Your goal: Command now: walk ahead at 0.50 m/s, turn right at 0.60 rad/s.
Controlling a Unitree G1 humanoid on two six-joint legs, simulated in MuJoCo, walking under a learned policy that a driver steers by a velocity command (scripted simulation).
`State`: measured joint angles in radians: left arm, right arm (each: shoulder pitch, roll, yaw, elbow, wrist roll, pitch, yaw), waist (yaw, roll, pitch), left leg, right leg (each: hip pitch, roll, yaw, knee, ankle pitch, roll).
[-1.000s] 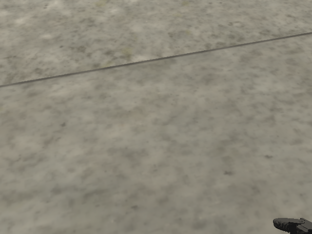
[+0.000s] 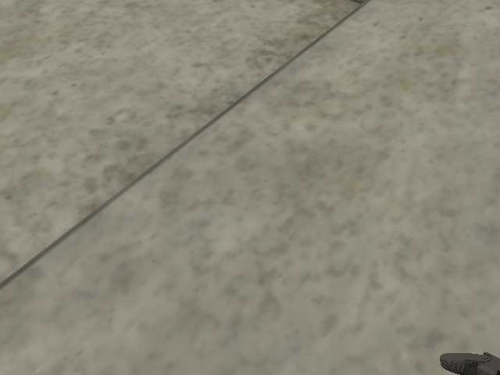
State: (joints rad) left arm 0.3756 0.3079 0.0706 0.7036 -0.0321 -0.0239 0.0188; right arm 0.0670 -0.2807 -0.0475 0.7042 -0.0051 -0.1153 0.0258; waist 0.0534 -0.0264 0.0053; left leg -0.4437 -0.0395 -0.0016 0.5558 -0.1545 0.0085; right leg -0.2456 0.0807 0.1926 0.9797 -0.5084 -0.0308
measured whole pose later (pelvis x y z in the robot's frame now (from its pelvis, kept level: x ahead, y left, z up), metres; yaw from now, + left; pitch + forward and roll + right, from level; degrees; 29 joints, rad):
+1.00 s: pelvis +0.48 -0.12 +0.00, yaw -34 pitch +2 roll +1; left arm 0.25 0.31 0.06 0.69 -0.01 0.01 0.03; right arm 0.09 -0.26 -0.03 0.71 -0.02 -0.06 0.02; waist 0.03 -0.02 0.03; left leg -0.44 -0.04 -0.01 0.53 -0.13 0.04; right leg -0.36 0.10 0.15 1.03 -0.56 0.01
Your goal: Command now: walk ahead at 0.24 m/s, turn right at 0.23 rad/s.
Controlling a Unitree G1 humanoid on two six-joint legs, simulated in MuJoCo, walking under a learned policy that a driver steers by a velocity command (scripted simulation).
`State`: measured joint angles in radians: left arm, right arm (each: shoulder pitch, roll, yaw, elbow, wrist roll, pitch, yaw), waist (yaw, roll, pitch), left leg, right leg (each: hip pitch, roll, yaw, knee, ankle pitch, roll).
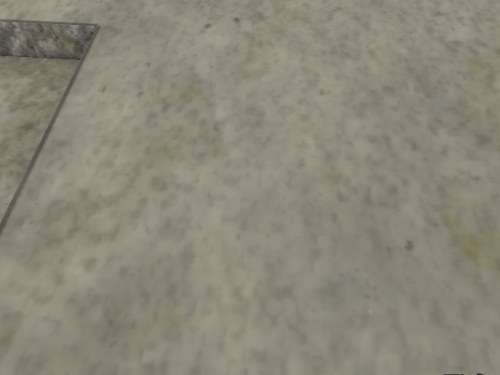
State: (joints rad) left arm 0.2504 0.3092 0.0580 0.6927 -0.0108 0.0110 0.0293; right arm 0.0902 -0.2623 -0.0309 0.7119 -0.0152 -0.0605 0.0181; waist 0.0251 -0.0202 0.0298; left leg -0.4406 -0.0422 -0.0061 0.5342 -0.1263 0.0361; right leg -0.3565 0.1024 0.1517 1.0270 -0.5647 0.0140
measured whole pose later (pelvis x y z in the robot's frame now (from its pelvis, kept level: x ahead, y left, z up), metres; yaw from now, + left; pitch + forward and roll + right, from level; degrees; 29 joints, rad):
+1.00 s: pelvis +0.39 -0.04 +0.02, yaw -20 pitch +1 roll +3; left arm 0.16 0.31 0.07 0.66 -0.02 -0.03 -0.01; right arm 0.31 -0.29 -0.08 0.84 0.00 -0.08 0.01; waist -0.07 -0.04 0.03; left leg -0.03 -0.02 0.15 0.25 -0.24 0.01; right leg -0.69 -0.11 0.04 0.88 -0.11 0.00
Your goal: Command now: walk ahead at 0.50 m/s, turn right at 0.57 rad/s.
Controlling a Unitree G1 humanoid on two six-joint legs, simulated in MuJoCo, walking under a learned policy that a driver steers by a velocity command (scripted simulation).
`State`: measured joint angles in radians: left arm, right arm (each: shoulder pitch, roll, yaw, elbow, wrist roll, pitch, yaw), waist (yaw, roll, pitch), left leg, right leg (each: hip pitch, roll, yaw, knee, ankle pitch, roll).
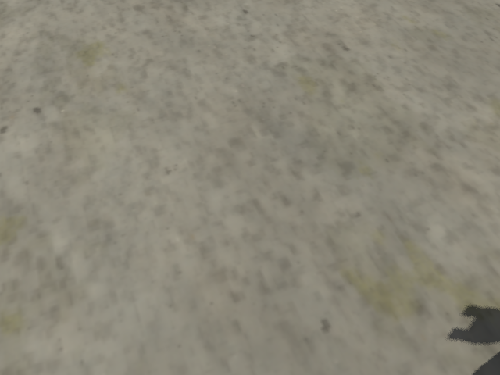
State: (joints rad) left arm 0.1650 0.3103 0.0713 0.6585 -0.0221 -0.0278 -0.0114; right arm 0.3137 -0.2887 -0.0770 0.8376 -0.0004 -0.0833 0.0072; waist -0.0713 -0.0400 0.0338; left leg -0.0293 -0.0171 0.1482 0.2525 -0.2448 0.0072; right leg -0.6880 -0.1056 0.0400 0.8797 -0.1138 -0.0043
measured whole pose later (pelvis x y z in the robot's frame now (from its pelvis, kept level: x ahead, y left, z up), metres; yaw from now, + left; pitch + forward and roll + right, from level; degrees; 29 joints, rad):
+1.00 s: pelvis +0.55 -0.13 +0.00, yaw -35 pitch +1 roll +2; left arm 0.17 0.31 0.07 0.63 -0.02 -0.02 -0.01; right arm 0.32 -0.28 -0.07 0.83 0.00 -0.09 0.01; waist -0.08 -0.04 0.05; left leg -0.03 -0.03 0.15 0.26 -0.24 0.02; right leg -0.69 -0.10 0.06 0.90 -0.10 0.00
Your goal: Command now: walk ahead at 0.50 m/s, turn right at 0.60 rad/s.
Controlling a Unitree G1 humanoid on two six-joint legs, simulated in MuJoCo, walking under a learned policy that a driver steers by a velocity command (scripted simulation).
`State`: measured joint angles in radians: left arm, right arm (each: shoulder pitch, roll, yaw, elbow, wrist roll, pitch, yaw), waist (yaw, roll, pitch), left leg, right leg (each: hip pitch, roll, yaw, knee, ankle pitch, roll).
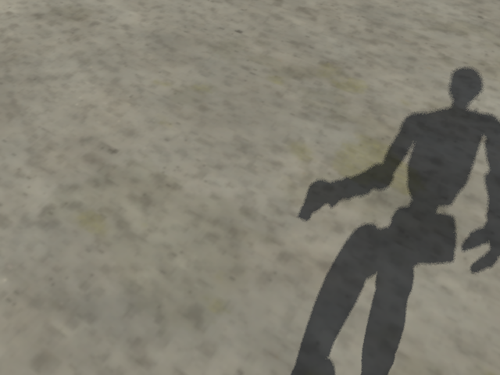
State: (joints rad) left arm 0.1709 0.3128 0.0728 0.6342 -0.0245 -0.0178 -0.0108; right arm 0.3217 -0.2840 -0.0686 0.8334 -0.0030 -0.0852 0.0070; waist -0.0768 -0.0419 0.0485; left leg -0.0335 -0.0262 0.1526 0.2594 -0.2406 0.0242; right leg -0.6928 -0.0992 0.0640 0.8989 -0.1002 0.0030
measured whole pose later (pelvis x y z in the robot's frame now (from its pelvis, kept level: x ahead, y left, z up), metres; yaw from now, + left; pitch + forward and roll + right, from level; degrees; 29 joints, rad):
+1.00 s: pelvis +0.59 -0.02 +0.00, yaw +14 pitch +2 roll +0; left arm 0.11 0.30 0.05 0.69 0.02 -0.10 0.01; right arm 0.31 -0.28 -0.06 0.72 0.01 -0.04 0.01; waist -0.04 -0.02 0.04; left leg -0.20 -0.11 -0.09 0.36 -0.19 0.10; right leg -0.65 -0.10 0.10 0.89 -0.19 0.06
